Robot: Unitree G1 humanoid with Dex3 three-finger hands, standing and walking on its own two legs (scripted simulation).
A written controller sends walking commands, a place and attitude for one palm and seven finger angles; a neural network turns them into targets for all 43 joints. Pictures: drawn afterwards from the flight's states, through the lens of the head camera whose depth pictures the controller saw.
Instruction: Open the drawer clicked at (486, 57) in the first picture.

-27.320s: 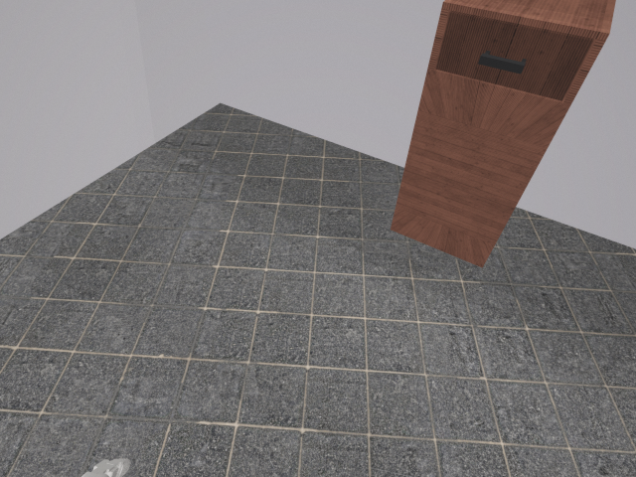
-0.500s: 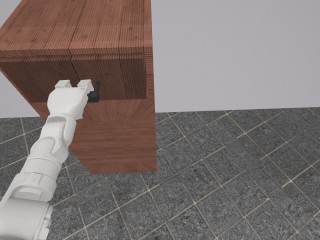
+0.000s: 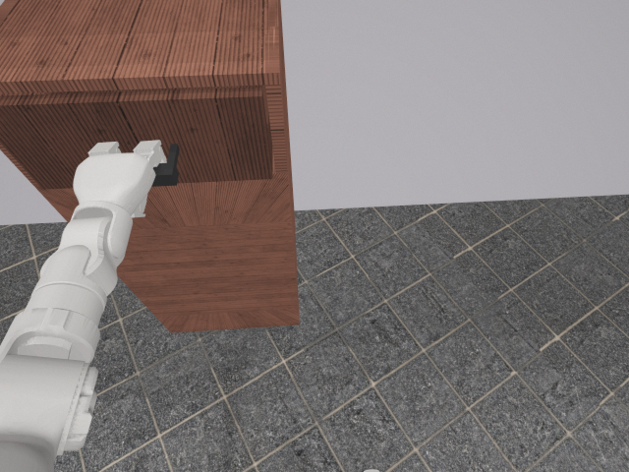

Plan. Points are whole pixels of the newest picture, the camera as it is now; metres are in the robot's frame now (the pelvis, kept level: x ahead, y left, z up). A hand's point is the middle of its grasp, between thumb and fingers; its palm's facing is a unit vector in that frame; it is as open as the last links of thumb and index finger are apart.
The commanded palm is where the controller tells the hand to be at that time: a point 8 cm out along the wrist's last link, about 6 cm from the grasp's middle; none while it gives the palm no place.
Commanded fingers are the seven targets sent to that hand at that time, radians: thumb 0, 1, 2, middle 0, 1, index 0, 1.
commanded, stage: pull the drawer open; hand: left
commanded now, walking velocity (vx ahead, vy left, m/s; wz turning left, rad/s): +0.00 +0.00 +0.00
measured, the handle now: (136, 164) +0.51 +0.25 +0.07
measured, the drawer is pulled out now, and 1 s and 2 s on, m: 0.02 0.09 0.21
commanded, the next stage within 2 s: none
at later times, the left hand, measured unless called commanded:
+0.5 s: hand (128, 235) +0.41 +0.25 +0.05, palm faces +0.01 -0.04 -1.00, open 5.8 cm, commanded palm +0.39 +0.24 +0.10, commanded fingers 0.00 0.90 0.90 -0.40 -1.35 -0.40 -1.35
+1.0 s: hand (123, 255) +0.38 +0.24 +0.05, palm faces -0.02 -0.07 -1.00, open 5.8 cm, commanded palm +0.32 +0.25 +0.10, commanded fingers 0.00 0.90 0.90 -0.40 -1.35 -0.40 -1.35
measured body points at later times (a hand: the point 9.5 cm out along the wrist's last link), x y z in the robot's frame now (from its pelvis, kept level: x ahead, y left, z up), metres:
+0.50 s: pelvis +0.01 +0.01 +0.01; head +0.07 +0.00 +0.45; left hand +0.40 +0.25 +0.10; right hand +0.15 -0.25 -0.12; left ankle -0.02 +0.08 -0.71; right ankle -0.01 -0.10 -0.71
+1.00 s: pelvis +0.01 +0.00 +0.01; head +0.06 -0.02 +0.45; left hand +0.37 +0.24 +0.10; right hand +0.10 -0.27 -0.12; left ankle -0.02 +0.08 -0.71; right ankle -0.01 -0.10 -0.71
